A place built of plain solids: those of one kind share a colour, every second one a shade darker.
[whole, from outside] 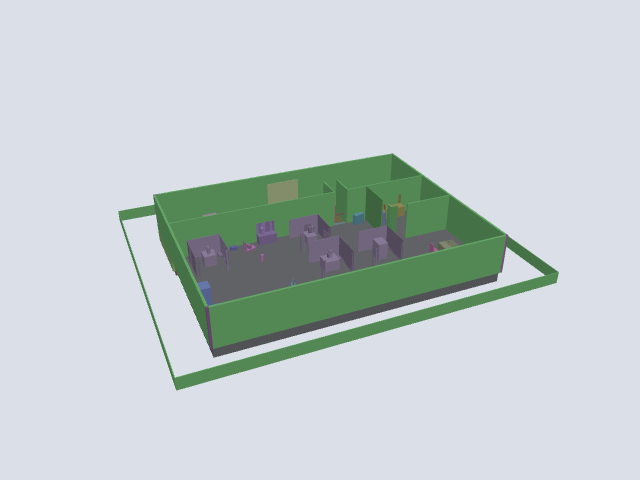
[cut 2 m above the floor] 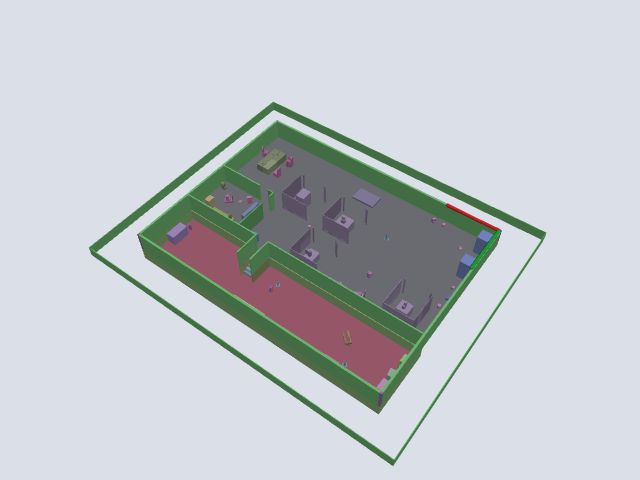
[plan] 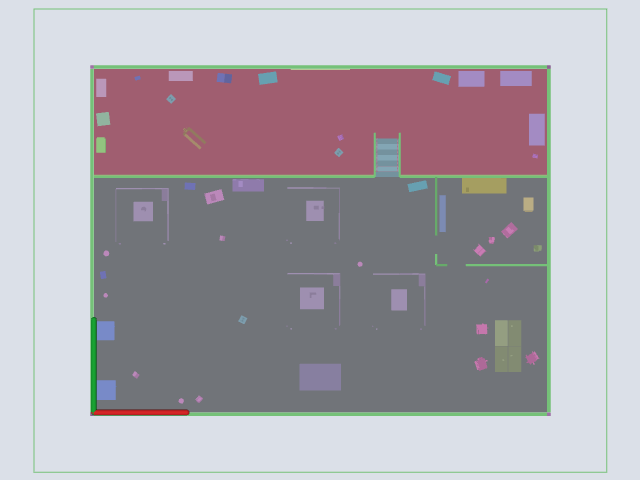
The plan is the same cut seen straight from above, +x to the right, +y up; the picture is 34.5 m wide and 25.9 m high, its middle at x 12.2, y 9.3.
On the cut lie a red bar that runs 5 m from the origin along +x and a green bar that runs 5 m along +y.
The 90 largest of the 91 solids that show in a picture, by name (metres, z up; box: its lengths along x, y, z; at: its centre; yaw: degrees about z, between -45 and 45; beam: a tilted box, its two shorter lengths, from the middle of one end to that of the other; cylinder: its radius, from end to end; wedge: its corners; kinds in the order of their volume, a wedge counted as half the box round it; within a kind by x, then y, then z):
{
 "wall_1": {"box": [0.06, 25.05, 1.05], "at": [-3.23, 9.27, 0.47]},
 "wall_2": {"box": [0.2, 18.53, 3.55], "at": [-0.1, 9.27, 1.73]},
 "wall_3": {"box": [15.15, 0.12, 3.55], "at": [7.58, 12.7, 1.73]},
 "wall_4": {"box": [30.97, 0.06, 1.05], "at": [12.22, -3.23, 0.47]},
 "wall_5": {"box": [24.45, 0.2, 3.55], "at": [12.22, -0.1, 1.73]},
 "wall_6": {"box": [24.45, 0.2, 3.55], "at": [12.22, 18.63, 1.73]},
 "wall_7": {"box": [30.97, 0.06, 1.05], "at": [12.22, 21.76, 0.47]},
 "wall_8": {"box": [0.12, 2.39, 3.55], "at": [15.15, 13.89, 1.73]},
 "wall_9": {"box": [0.12, 2.39, 3.55], "at": [16.5, 13.89, 1.73]},
 "wall_10": {"box": [0.12, 0.6, 3.55], "at": [18.47, 8.25, 1.73]},
 "wall_11": {"box": [0.12, 3.15, 3.55], "at": [18.47, 11.12, 1.73]},
 "wall_12": {"box": [0.6, 0.12, 3.55], "at": [18.77, 7.95, 1.73]},
 "wall_13": {"box": [7.95, 0.12, 3.55], "at": [20.47, 12.7, 1.73]},
 "wall_14": {"box": [4.38, 0.12, 3.55], "at": [22.26, 7.95, 1.73]},
 "wall_15": {"box": [0.2, 18.53, 3.55], "at": [24.55, 9.27, 1.73]},
 "wall_16": {"box": [0.06, 25.05, 1.05], "at": [27.68, 9.27, 0.47]},
 "ground_1": {"box": [24.45, 5.84, 0.5], "at": [12.22, 15.62, -1.45]},
 "pit_1": {"box": [0.2, 5.84, 1.25], "at": [-0.1, 15.62, -0.62]},
 "pit_2": {"box": [15.15, 0.12, 1.25], "at": [7.58, 12.76, -0.62]},
 "pit_3": {"box": [24.85, 0.2, 1.25], "at": [12.22, 18.63, -0.62]},
 "pit_4": {"box": [7.95, 0.12, 1.25], "at": [20.47, 12.76, -0.62]},
 "pit_5": {"box": [0.2, 5.84, 1.25], "at": [24.55, 15.62, -0.62]},
 "cell_hall_1": {"box": [0.05, 1.45, 1.96], "at": [1.19, 9.93, 0.93]},
 "cell_hall_2": {"box": [0.045, 2.82, 1.96], "at": [1.19, 10.66, 0.93]},
 "cell_hall_3": {"box": [0.05, 0.72, 1.96], "at": [1.19, 11.02, 0.93]},
 "cell_hall_4": {"box": [2.82, 0.045, 1.96], "at": [2.6, 12.07, 0.93]},
 "cell_hall_5": {"box": [1.05, 1.05, 1.04], "at": [2.66, 10.83, 0.47]},
 "cell_hall_6": {"box": [0.38, 0.7, 0.22], "at": [3.85, 11.76, 0.06]},
 "cell_hall_7": {"box": [0.045, 2.82, 1.96], "at": [4.01, 10.66, 0.93]},
 "cell_hall_8": {"box": [1.4, 0.07, 1.14], "at": [11.16, 12.11, 0.52]},
 "cell_hall_9": {"box": [1.3, 1.18, 0.98], "at": [11.77, 6.16, 0.44]},
 "cell_hall_10": {"box": [2.82, 0.045, 2.1], "at": [11.84, 7.48, 1.0]},
 "cell_hall_11": {"box": [2.82, 0.045, 1.96], "at": [11.84, 12.1, 0.93]},
 "cell_hall_12": {"box": [0.95, 1.1, 0.83], "at": [11.93, 10.87, 0.37]},
 "cell_hall_13": {"box": [0.38, 0.7, 0.2], "at": [13.11, 7.17, 0.05]},
 "cell_hall_14": {"box": [0.045, 2.82, 2.1], "at": [13.25, 6.07, 1.0]},
 "cell_hall_15": {"box": [0.07, 1.43, 1.14], "at": [13.25, 10.03, 0.52]},
 "cell_hall_16": {"box": [0.045, 2.82, 1.96], "at": [13.25, 10.69, 0.93]},
 "cell_hall_17": {"box": [1.4, 0.07, 0.2], "at": [15.77, 7.46, 0.05]},
 "cell_hall_18": {"box": [2.82, 0.045, 2.08], "at": [16.46, 7.46, 0.99]},
 "cell_hall_19": {"box": [0.85, 1.15, 1.58], "at": [16.47, 6.08, 0.74]},
 "cell_hall_20": {"box": [0.38, 0.7, 0.2], "at": [17.71, 7.15, 0.05]},
 "cell_hall_21": {"box": [0.07, 1.43, 0.2], "at": [17.86, 5.39, 0.05]},
 "cell_hall_22": {"box": [0.045, 2.82, 2.08], "at": [17.87, 6.05, 0.99]},
 "phone_booth_1": {"box": [1.1, 1.07, 2.32], "at": [0.63, 1.2, 1.11]},
 "phone_booth_2": {"box": [0.93, 1.02, 2.31], "at": [0.63, 4.4, 1.1]},
 "phone_booth_3": {"box": [0.95, 1.02, 2.31], "at": [0.64, 4.4, 1.1]},
 "workbench_1": {"box": [1.7, 0.64, 0.95], "at": [8.33, 12.23, 0.42]},
 "workbench_2": {"box": [1.4, 0.84, 1.0], "at": [20.38, 17.99, -0.75]},
 "workbench_3": {"box": [1.7, 0.81, 1.09], "at": [22.78, 18.01, -0.7]},
 "workbench_4": {"box": [0.86, 1.71, 1.12], "at": [23.9, 15.26, -0.69]},
 "desk_hall_front_1": {"box": [0.7, 1.4, 0.79], "at": [21.99, 2.87, 0.34]},
 "desk_hall_front_2": {"box": [0.7, 1.4, 0.8], "at": [21.99, 4.27, 0.35]},
 "desk_hall_front_3": {"box": [0.7, 1.4, 0.79], "at": [22.71, 2.87, 0.34]},
 "desk_hall_front_4": {"box": [0.7, 1.4, 0.8], "at": [22.71, 4.27, 0.35]},
 "shelving_bins_1": {"box": [0.54, 0.98, 2.13], "at": [0.39, 17.51, -0.18]},
 "shelving_bins_2": {"box": [1.3, 0.54, 1.93], "at": [4.69, 18.15, -0.28]},
 "bench_workshop_1": {"box": [2.4, 0.87, 1.05], "at": [21.06, 12.25, 0.48]},
 "steps_1": {"box": [1.35, 0.3, 1.25], "at": [15.83, 12.84, -0.62]},
 "steps_2": {"box": [1.35, 0.3, 1.08], "at": [15.83, 13.14, -0.71]},
 "steps_3": {"box": [1.35, 0.3, 0.91], "at": [15.83, 13.44, -0.8]},
 "steps_4": {"box": [1.35, 0.3, 0.73], "at": [15.83, 13.73, -0.88]},
 "steps_5": {"box": [1.35, 0.3, 0.56], "at": [15.83, 14.03, -0.97]},
 "steps_6": {"box": [1.35, 0.3, 0.39], "at": [15.83, 14.33, -1.05]},
 "steps_7": {"box": [1.35, 0.3, 0.22], "at": [15.83, 14.63, -1.14]},
 "cart_1": {"box": [0.99, 0.6, 0.98], "at": [9.39, 18.03, -0.76], "yaw": 8.1},
 "cart_2": {"box": [1.03, 0.45, 1.05], "at": [17.47, 12.2, 0.47], "yaw": 11.7},
 "cart_3": {"box": [0.92, 0.49, 1.1], "at": [18.76, 18.03, -0.7], "yaw": -16.7},
 "shelf_workshop_1": {"box": [0.34, 2.0, 2.03], "at": [18.82, 10.72, 0.97]},
 "onway_lane_1": {"box": [2.24, 1.44, 0.24], "at": [12.21, 1.9, 0.07]},
 "roller_door_1": {"box": [3.2, 0.06, 3.85], "at": [12.22, 18.5, 0.68]},
 "pit_flight_1": {"box": [0.12, 2.39, 1.25], "at": [15.15, 13.89, -0.62]},
 "pit_flight_2": {"box": [0.12, 2.39, 1.25], "at": [16.5, 13.89, -0.62]},
 "flight_case_1": {"box": [0.7, 0.7, 1.17], "at": [0.5, 15.83, -0.66], "yaw": 7.0},
 "tool_chest_1": {"box": [0.47, 0.78, 1.48], "at": [0.36, 14.39, -0.51]},
 "wall_corner_1": {"box": [0.2, 0.2, 3.55], "at": [-0.1, -0.1, 1.73]},
 "wall_corner_2": {"box": [0.2, 0.2, 3.55], "at": [-0.1, 18.63, 1.73]},
 "wall_corner_3": {"box": [0.2, 0.2, 3.55], "at": [24.55, -0.1, 1.73]},
 "chest_workshop_1": {"box": [0.55, 0.72, 0.95], "at": [23.45, 11.23, 0.43]},
 "chair_hall_front_1": {"box": [0.45, 0.5, 0.54], "at": [20.94, 2.63, 0.22], "yaw": 19.1},
 "chair_hall_front_2": {"box": [0.45, 0.53, 0.51], "at": [20.99, 4.49, 0.2], "yaw": 2.1},
 "chair_hall_front_3": {"box": [0.47, 0.47, 0.53], "at": [23.61, 2.9, 0.21], "yaw": 31.3},
 "crate_1": {"box": [0.3, 0.4, 0.35], "at": [0.5, 7.41, 0.12], "yaw": 9.9},
 "crate_2": {"box": [0.57, 0.37, 0.34], "at": [5.19, 12.2, 0.12], "yaw": -3.4},
 "crate_3": {"box": [0.4, 0.49, 0.43], "at": [6.85, 18.06, -1.03], "yaw": -6.1},
 "crate_4": {"box": [0.39, 0.49, 0.43], "at": [7.24, 18.01, -1.03], "yaw": -6.1},
 "clutter_room_hall_1": {"box": [0.96, 0.61, 0.24], "at": [6.5, 11.63, 0.07], "yaw": 15.4},
 "clutter_room_workshop_1": {"box": [0.77, 0.52, 0.24], "at": [22.42, 9.82, 0.07], "yaw": 42.7},
 "pallet_jack_1": {"box": [1.13, 0.15, 0.13], "at": [5.34, 14.61, -1.18], "yaw": -41.6},
 "pallet_jack_2": {"box": [1.13, 0.15, 0.13], "at": [5.6, 14.9, -1.18], "yaw": -41.6}
}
